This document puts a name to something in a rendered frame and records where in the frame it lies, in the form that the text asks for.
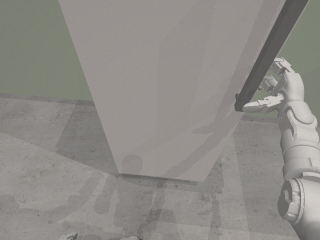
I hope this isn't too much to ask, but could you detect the fridge door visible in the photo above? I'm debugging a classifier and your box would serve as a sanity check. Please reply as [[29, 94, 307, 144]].
[[58, 0, 310, 182]]

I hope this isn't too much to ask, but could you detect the robot right hand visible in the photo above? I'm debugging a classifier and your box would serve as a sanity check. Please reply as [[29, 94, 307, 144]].
[[242, 57, 305, 115]]

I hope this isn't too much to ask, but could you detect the right robot forearm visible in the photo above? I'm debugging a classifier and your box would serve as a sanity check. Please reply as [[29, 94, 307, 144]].
[[277, 100, 320, 183]]

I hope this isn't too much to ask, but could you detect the right robot upper arm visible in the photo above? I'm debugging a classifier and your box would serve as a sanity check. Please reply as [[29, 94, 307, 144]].
[[277, 178, 320, 240]]

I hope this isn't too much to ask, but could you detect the handle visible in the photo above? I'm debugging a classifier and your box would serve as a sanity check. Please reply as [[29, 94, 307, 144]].
[[234, 0, 309, 112]]

